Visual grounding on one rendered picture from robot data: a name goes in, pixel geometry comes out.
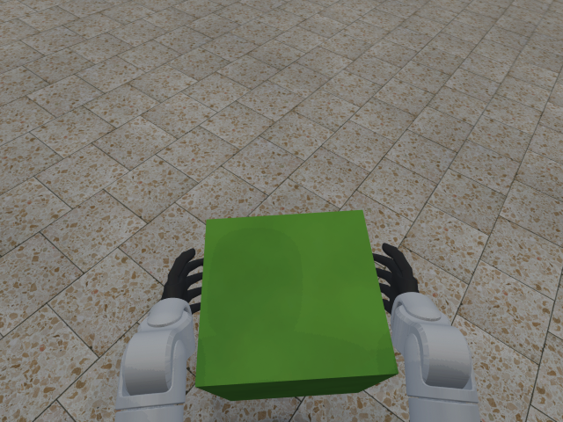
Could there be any right robot hand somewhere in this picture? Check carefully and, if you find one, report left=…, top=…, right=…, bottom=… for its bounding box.
left=372, top=243, right=419, bottom=314

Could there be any carton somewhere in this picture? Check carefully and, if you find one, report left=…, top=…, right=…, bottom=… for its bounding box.
left=195, top=210, right=398, bottom=401

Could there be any left robot hand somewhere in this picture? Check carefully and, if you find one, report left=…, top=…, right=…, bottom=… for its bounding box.
left=161, top=248, right=204, bottom=314

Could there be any left robot forearm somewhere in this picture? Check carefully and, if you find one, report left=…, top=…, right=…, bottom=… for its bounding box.
left=114, top=298, right=195, bottom=422

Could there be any right robot forearm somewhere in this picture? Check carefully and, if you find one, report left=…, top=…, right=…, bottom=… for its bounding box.
left=391, top=292, right=480, bottom=422

